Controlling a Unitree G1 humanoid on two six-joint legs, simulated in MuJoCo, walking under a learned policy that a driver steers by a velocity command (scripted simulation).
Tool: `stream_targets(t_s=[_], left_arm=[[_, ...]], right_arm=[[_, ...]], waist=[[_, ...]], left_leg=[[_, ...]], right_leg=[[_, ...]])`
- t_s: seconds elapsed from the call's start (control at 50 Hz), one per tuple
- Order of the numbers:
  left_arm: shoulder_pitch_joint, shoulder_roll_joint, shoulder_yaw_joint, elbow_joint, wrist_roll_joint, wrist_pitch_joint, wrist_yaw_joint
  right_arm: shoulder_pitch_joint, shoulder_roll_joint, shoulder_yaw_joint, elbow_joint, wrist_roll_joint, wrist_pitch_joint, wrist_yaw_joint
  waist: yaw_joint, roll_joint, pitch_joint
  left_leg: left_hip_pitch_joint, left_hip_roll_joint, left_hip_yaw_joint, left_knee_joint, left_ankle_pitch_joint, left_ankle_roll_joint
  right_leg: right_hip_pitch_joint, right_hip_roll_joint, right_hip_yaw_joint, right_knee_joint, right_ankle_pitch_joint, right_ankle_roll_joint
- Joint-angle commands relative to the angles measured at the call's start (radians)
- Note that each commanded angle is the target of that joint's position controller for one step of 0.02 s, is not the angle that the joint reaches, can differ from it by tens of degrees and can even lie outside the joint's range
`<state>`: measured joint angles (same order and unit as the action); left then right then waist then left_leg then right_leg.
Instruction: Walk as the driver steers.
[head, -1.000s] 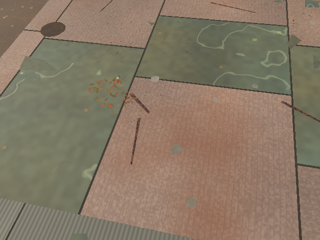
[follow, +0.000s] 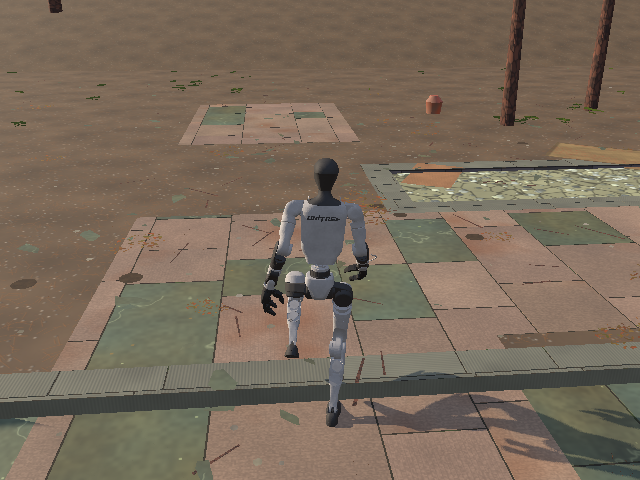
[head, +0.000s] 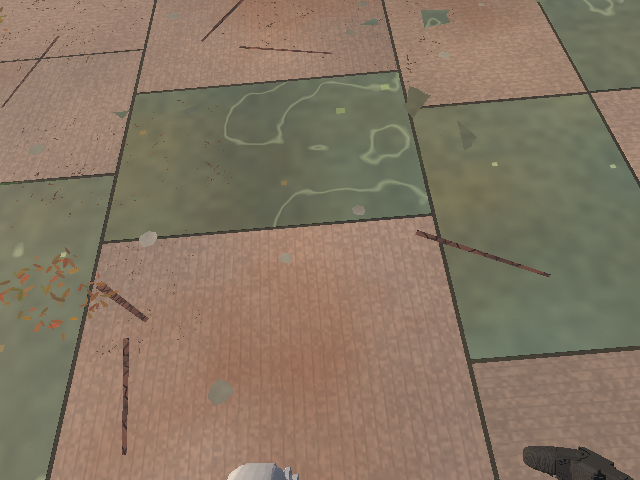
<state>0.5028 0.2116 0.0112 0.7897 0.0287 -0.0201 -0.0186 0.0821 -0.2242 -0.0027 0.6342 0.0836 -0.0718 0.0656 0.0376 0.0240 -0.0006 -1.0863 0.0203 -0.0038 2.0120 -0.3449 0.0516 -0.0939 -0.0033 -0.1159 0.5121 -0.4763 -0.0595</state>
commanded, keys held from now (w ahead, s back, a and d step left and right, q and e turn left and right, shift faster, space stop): w+q+shift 0.68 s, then shift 0.32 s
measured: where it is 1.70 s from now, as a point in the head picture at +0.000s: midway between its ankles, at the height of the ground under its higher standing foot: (291, 284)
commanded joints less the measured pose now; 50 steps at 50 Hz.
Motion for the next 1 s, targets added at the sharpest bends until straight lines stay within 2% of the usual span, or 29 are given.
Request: stream_targets(t_s=[0.02,0.06,0.1,0.16,0.18,0.2,0.22,0.24,0.26,0.28,0.3,0.34,0.4,0.44,0.46,0.52,0.54,0.56,0.58,0.6,0.64,0.7,0.76,0.86,0.92,0.94,0.96,0.98,1.0], left_arm=[[-0.161,0.073,-0.007,-0.056,0.015,-0.030,0.029],[-0.201,0.098,-0.014,-0.040,-0.001,-0.081,0.067],[-0.082,0.266,0.028,-0.016,-0.028,-0.104,0.093],[-0.221,0.390,0.073,-0.056,-0.004,-0.032,0.116],[-0.378,0.405,0.090,-0.103,-0.010,-0.024,0.111],[-0.492,0.094,0.011,-0.195,0.009,-0.068,0.070],[-0.327,-0.089,-0.039,-0.301,-0.002,-0.130,0.017],[-0.324,-0.078,-0.055,-0.346,-0.026,-0.165,-0.019],[-0.339,-0.032,-0.049,-0.351,-0.041,-0.174,-0.036],[-0.376,-0.056,-0.057,-0.370,-0.017,-0.158,-0.038],[-0.362,-0.053,-0.064,-0.366,-0.009,-0.145,-0.035],[-0.381,0.048,-0.038,-0.352,-0.014,-0.121,-0.013],[-0.615,0.041,-0.049,-0.438,0.007,-0.136,0.020],[-0.654,-0.003,-0.044,-0.463,-0.026,-0.143,0.027],[-0.605,0.037,-0.016,-0.448,-0.059,-0.136,0.034],[-0.237,0.184,0.081,-0.354,-0.105,-0.117,0.058],[0.011,0.225,0.101,-0.290,-0.099,-0.104,0.060],[0.088,0.285,0.101,-0.254,-0.045,-0.101,0.051],[-0.045,0.282,0.098,-0.272,-0.004,-0.111,0.033],[-0.138,0.148,0.082,-0.275,-0.019,-0.106,0.033],[-0.211,0.094,0.069,-0.222,-0.023,-0.097,0.025],[-0.244,0.022,0.049,-0.124,-0.029,-0.105,0.012],[-0.255,0.102,0.059,-0.070,-0.030,-0.107,0.026],[-0.173,0.288,0.091,-0.015,-0.054,-0.112,0.036],[-0.155,0.291,0.083,0.002,-0.061,-0.091,0.041],[-0.144,0.268,0.075,-0.023,-0.045,-0.092,0.045],[0.032,0.126,0.029,-0.030,0.014,-0.093,0.027],[0.105,0.207,0.025,0.031,-0.022,-0.096,0.009],[-0.007,0.250,0.038,0.004,-0.046,-0.083,0.011]], right_arm=[[-0.094,0.020,0.046,-0.138,-0.026,0.019,0.022],[-0.019,-0.009,0.038,-0.133,-0.063,0.047,0.001],[0.015,-0.089,-0.001,-0.143,-0.060,0.034,-0.017],[0.299,-0.223,-0.072,-0.082,-0.025,0.059,-0.029],[0.586,-0.274,-0.092,0.002,-0.018,0.067,-0.024],[0.564,-0.200,-0.058,0.124,-0.051,0.053,-0.010],[0.399,-0.085,-0.012,0.063,-0.111,0.018,0.002],[0.388,-0.012,-0.010,0.040,-0.111,0.002,-0.005],[0.426,-0.005,-0.022,0.061,-0.099,-0.012,-0.010],[0.420,0.004,-0.019,0.073,-0.077,-0.021,-0.006],[0.370,-0.007,-0.025,0.059,-0.068,-0.026,-0.013],[0.316,-0.024,-0.030,0.053,-0.052,-0.033,-0.034],[0.333,-0.037,-0.032,0.066,-0.009,-0.023,-0.078],[0.342,-0.094,-0.053,0.092,-0.008,-0.002,-0.102],[0.369,-0.126,-0.061,0.104,-0.016,-0.003,-0.105],[0.244,-0.188,-0.087,0.052,-0.037,-0.008,-0.096],[0.207,-0.109,-0.068,0.007,-0.078,-0.012,-0.085],[0.257,0.062,-0.025,-0.044,-0.089,-0.018,-0.081],[0.424,0.021,-0.018,-0.061,0.006,-0.026,-0.079],[0.342,-0.028,-0.028,-0.034,0.002,-0.007,-0.090],[0.198,-0.031,-0.033,-0.066,-0.050,0.017,-0.076],[0.126,-0.037,-0.040,-0.107,-0.032,0.043,-0.051],[0.032,-0.027,-0.023,-0.168,-0.070,0.029,-0.040],[-0.059,-0.095,-0.041,-0.168,-0.077,-0.007,0.001],[0.154,-0.188,-0.089,-0.110,-0.093,-0.002,-0.012],[0.246,-0.243,-0.104,-0.089,-0.107,0.006,-0.030],[0.226,-0.287,-0.083,-0.103,-0.138,0.010,-0.045],[0.276,-0.222,-0.068,-0.100,-0.138,0.009,-0.040],[0.214,-0.209,-0.069,-0.095,-0.119,0.013,-0.033]], waist=[[-0.112,-0.038,0.163],[-0.172,-0.084,0.080],[-0.183,-0.133,-0.155],[-0.357,-0.300,-0.244],[-0.497,-0.202,-0.225],[-0.327,0.200,0.003],[-0.069,0.401,-0.076],[-0.065,0.266,-0.052],[-0.035,0.032,0.047],[0.006,-0.172,0.095],[0.041,-0.217,0.112],[0.064,-0.176,0.109],[-0.033,-0.119,0.155],[-0.064,0.035,0.059],[-0.056,0.095,-0.016],[0.159,0.115,-0.235],[0.234,0.049,-0.397],[0.158,-0.331,-0.401],[0.037,-0.592,-0.377],[0.055,-0.378,-0.172],[0.017,-0.086,0.000],[-0.034,-0.065,0.087],[-0.053,-0.064,0.138],[-0.029,-0.076,0.037],[-0.171,-0.113,-0.096],[-0.205,-0.052,-0.158],[-0.067,0.235,-0.331],[-0.129,0.148,-0.601],[-0.125,0.055,-0.502]], left_leg=[[-0.016,-0.039,0.022,-0.206,0.149,-0.002],[0.322,-0.059,0.159,-0.382,0.241,-0.019],[0.707,-0.144,0.289,-0.634,0.201,0.012],[0.807,-0.166,0.205,-0.956,-0.062,0.093],[1.012,-0.082,0.007,-1.367,0.104,0.190],[1.072,-0.088,-0.226,-1.315,0.208,0.202],[1.092,0.013,-0.758,-1.476,0.133,0.343],[1.083,0.123,-1.012,-1.707,-0.077,0.391],[1.059,0.149,-0.998,-1.761,-0.103,0.386],[0.988,0.082,-0.864,-1.701,-0.080,0.337],[0.891,0.025,-0.707,-1.691,-0.070,0.343],[0.811,-0.024,-0.583,-1.732,-0.034,0.297],[0.639,-0.084,-0.444,-1.808,0.123,0.242],[0.522,-0.124,-0.378,-1.786,0.137,0.191],[0.561,-0.089,-0.426,-1.762,0.165,0.176],[0.672,-0.115,-0.378,-1.284,0.534,0.045],[0.551,-0.117,-0.348,-0.977,0.299,0.016],[0.341,-0.171,-0.296,-0.642,-0.302,0.018],[0.127,-0.091,-0.226,-0.460,-0.187,0.024],[0.068,-0.010,-0.165,-0.383,-0.055,0.021],[0.156,0.055,-0.108,-0.399,0.053,0.027],[0.244,0.118,-0.134,-0.566,0.047,0.016],[0.295,0.076,-0.090,-0.867,0.134,-0.025],[0.655,-0.044,0.028,-1.358,0.408,0.015],[0.954,-0.104,0.043,-1.515,0.483,0.101],[1.188,-0.006,-0.072,-1.506,0.770,0.138],[1.514,0.326,-0.440,-1.349,1.459,0.310],[1.570,0.438,-0.639,-1.408,1.408,0.428],[1.432,0.353,-0.533,-1.471,1.229,0.387]], right_leg=[[-0.367,-0.168,-0.001,-0.394,0.395,-0.003],[-0.476,-0.137,-0.136,-0.437,0.797,0.016],[-0.246,-0.143,-0.129,-0.291,1.612,0.024],[0.164,-0.261,-0.046,0.246,2.256,0.037],[0.073,-0.178,-0.026,0.755,1.750,0.061],[-0.409,0.064,0.096,1.147,0.175,0.025],[-0.730,0.150,0.338,1.440,-0.022,-0.002],[-0.866,0.161,0.354,1.554,0.028,-0.033],[-0.939,0.136,0.336,1.570,0.083,-0.043],[-0.953,0.109,0.315,1.513,0.043,-0.036],[-0.895,0.077,0.305,1.351,0.059,0.001],[-0.802,0.006,0.273,1.108,0.130,0.033],[-0.575,-0.030,0.163,0.519,0.249,0.082],[-0.189,0.041,0.114,0.164,0.407,0.141],[-0.053,0.071,0.132,0.106,0.478,0.163],[0.295,0.023,0.192,0.052,0.377,0.122],[0.560,-0.114,0.304,0.132,0.222,0.069],[0.672,-0.294,0.682,-0.008,0.103,0.005],[0.620,-0.459,1.183,-0.258,-0.219,-0.143],[0.456,-0.409,1.076,-0.296,-0.414,-0.156],[0.152,-0.315,0.706,-0.275,-0.047,-0.120],[-0.044,-0.230,0.374,-0.264,0.321,-0.071],[-0.141,-0.210,0.218,-0.294,0.742,-0.076],[-0.048,-0.200,0.095,-0.283,0.999,-0.049],[0.013,-0.178,0.038,0.084,1.233,0.007],[-0.164,-0.115,0.019,0.360,0.943,0.049],[-0.470,0.023,0.056,0.814,-0.213,0.101],[-0.483,0.023,0.293,0.972,-0.232,0.100],[-0.495,-0.027,0.265,0.943,-0.148,0.110]])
